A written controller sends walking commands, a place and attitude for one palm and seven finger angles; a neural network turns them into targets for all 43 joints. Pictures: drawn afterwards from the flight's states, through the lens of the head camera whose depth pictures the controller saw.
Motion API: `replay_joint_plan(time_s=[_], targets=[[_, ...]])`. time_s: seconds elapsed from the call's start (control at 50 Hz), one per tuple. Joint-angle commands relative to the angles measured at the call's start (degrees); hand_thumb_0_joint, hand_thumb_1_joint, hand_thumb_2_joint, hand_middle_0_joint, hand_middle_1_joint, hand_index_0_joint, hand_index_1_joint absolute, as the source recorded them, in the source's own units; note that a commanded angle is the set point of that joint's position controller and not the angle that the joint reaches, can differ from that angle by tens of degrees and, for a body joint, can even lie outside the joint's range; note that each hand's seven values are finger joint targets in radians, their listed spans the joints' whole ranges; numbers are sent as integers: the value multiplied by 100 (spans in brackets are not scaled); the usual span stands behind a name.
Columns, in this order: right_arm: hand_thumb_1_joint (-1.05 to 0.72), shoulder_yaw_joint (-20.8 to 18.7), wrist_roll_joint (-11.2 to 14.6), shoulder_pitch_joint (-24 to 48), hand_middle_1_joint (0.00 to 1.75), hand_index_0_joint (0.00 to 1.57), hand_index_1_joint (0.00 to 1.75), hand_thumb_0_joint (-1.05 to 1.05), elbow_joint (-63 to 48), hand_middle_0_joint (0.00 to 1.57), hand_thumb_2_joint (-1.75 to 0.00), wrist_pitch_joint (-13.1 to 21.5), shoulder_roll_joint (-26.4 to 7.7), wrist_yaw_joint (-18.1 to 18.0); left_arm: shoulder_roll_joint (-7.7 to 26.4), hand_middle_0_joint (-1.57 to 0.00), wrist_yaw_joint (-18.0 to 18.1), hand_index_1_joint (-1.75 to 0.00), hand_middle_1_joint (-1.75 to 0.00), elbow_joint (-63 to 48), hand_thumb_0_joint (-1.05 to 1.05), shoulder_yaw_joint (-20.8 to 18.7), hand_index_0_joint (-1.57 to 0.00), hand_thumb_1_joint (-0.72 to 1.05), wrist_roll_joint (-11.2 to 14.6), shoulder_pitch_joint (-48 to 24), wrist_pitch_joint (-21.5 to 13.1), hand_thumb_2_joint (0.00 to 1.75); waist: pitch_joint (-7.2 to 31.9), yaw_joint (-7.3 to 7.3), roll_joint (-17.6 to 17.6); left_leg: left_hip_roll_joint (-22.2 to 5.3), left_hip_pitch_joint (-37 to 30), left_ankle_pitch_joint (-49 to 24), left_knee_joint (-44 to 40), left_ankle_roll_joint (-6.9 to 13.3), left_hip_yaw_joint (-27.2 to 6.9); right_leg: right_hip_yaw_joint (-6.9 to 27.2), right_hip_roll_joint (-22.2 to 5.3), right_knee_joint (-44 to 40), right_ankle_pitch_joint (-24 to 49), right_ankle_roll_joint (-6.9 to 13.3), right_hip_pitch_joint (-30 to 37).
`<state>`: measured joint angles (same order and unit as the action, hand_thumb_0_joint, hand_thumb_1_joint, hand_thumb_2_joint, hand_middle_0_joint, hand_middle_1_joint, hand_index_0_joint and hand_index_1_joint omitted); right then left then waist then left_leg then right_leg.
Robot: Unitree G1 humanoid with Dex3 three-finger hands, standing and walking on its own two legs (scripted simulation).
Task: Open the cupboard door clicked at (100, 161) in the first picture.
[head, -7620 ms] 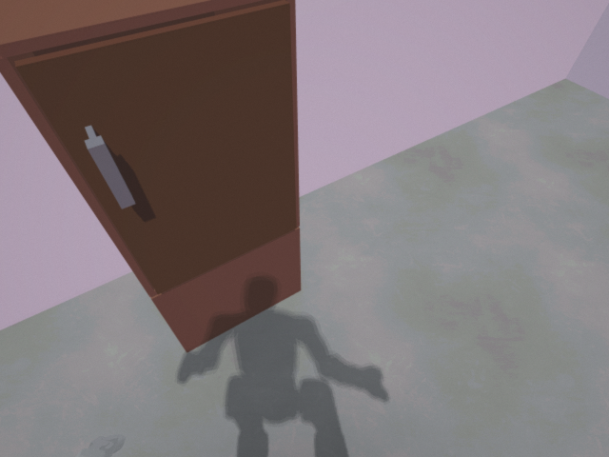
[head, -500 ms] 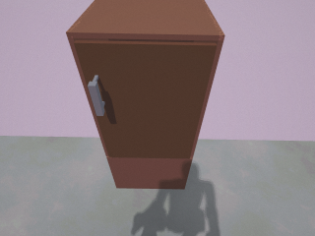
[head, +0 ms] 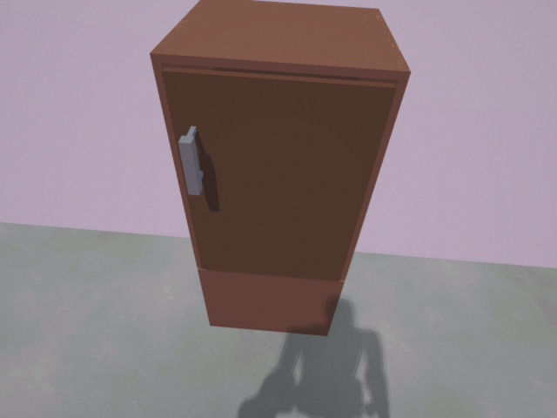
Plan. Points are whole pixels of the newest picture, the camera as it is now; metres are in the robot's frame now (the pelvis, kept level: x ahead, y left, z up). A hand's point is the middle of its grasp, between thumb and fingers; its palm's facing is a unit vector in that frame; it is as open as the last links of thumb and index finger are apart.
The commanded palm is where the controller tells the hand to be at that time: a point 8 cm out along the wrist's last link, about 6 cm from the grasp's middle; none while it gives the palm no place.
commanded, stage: come to a stop and stand still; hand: left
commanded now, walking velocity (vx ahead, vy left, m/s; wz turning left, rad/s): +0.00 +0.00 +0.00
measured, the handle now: (193, 160) +0.57 +0.21 +0.06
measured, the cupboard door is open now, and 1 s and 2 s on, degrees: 0 0 0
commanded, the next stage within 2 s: look again from close up in 0.74 s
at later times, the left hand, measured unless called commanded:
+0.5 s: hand out of the picture -0.06 +0.20 -0.18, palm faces +0.04 -0.99 -0.16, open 7.4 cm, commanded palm none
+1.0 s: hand out of the picture -0.07 +0.19 -0.18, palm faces +0.05 -0.99 -0.16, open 7.4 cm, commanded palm none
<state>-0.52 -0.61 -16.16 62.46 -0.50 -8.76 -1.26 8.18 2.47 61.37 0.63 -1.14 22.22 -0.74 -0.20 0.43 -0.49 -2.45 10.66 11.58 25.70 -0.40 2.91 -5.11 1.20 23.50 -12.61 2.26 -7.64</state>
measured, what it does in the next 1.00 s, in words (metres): stands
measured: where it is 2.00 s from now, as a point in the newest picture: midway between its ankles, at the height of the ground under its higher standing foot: outside the picture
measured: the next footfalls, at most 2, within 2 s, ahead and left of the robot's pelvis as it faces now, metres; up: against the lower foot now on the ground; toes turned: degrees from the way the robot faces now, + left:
none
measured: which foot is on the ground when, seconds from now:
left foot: down 0.00-1.00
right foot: down 0.00-1.00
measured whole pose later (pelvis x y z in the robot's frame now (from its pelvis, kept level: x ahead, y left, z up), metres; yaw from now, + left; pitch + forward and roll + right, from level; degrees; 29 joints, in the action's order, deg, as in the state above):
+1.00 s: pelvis -0.02 +0.04 +0.00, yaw -1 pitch -1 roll +0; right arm -1.5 -0.4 -18.0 62.6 -0.6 -7.3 -1.1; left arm 5.4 2.8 62.5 -0.4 -2.1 24.5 -0.5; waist -0.2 0.2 0.0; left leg 1.2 14.5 9.1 24.2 3.3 5.2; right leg -2.7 -2.4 25.1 -10.9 -1.2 -13.2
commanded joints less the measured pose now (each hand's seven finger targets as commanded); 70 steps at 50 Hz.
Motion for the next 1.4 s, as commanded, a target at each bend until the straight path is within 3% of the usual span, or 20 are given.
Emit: replay_joint_plan(time_s=[0.0,0.12,0.24,0.38,0.48,0.64,0.78,0.84,0.9,1.0,1.06,1.28,1.38], targets=[[-90,-48,5,-321,30,20,30,0,-113,20,-90,84,-450,-11,542,-20,39,-30,-30,-196,0,-120,-20,90,22,262,-100,90,-602,-71,51,-260,208,114,-451,126,-330,903,-762,-892,-304,-57,-629],[-90,-44,2,-519,30,20,30,0,-38,20,-90,79,-374,-8,445,-20,49,-30,-30,-107,0,-123,-20,90,19,392,-73,90,-633,-55,-14,-245,413,368,-546,128,-391,833,-749,-848,-569,-81,-637],[-90,-77,-12,-686,30,20,30,0,-28,20,-90,67,-343,-6,327,-20,51,-30,-30,-94,0,-144,-20,90,-10,509,-18,90,-789,-26,146,-300,886,1123,-831,170,-627,708,-663,-633,-769,-122,-675],[-90,-152,-18,-715,30,20,30,0,-88,20,-90,45,-403,-11,170,-20,44,-30,-30,-101,0,-177,-20,90,-64,656,48,90,-755,39,368,-502,1344,2048,-1369,276,-1030,410,-491,-119,-589,-207,-485],[-90,-196,-11,-607,30,20,30,0,-133,20,-90,39,-438,-18,92,-20,35,-30,-30,-48,0,-193,-20,90,-87,803,65,90,-630,74,434,-573,1344,2220,-1544,306,-1127,318,-458,102,-404,-237,-387],[-90,-204,2,-607,30,20,30,0,-149,20,-90,35,-371,-3,77,-20,49,-30,-30,-14,0,-191,-20,90,-84,826,12,90,-679,-24,2,-396,939,1640,-1219,250,-909,621,-578,-248,-546,-191,-802],[-90,-194,19,-529,30,20,30,0,-153,20,-90,50,-369,3,118,-20,55,-30,-30,15,0,-187,-20,90,-89,847,-5,90,-678,-29,121,-406,836,1569,-1224,239,-854,643,-603,-291,-495,-207,-855],[-90,-181,13,-537,30,20,30,0,-163,20,-90,58,-344,6,128,-20,51,-30,-30,19,0,-182,-20,90,-74,809,-32,90,-649,-51,-42,-334,699,1263,-1052,225,-752,746,-651,-404,-595,-181,-957],[-90,-164,16,-560,30,20,30,0,-145,20,-90,69,-336,4,143,-20,50,-30,-30,4,0,-185,-20,90,-66,760,-35,90,-585,-70,85,-346,645,1201,-1044,221,-744,737,-656,-402,-540,-174,-936],[-90,-137,18,-564,30,20,30,0,-118,20,-90,94,-292,7,186,-20,50,-30,-30,-23,0,-175,-20,90,-48,664,-64,90,-552,-63,-68,-298,563,782,-858,213,-629,793,-727,-473,-436,-144,-891],[-90,-118,21,-596,30,20,30,0,-89,20,-90,116,-280,3,206,-20,54,-30,-30,-30,0,-169,-20,90,-34,597,-75,90,-432,-66,35,-307,445,520,-793,203,-592,772,-731,-435,-207,-133,-790],[-90,-87,17,-601,30,20,30,0,10,20,-90,125,-205,-3,215,-20,58,-30,-30,-79,0,-165,-20,90,-11,382,-70,90,-509,-41,-73,-293,481,262,-714,182,-528,767,-748,-454,-88,-111,-653],[-90,-77,14,-592,30,20,30,0,35,20,-90,125,-211,-8,233,-20,55,-30,-30,-80,0,-162,-20,90,-6,309,-57,90,-514,-41,88,-303,486,250,-747,174,-548,739,-731,-426,0,-117,-581]])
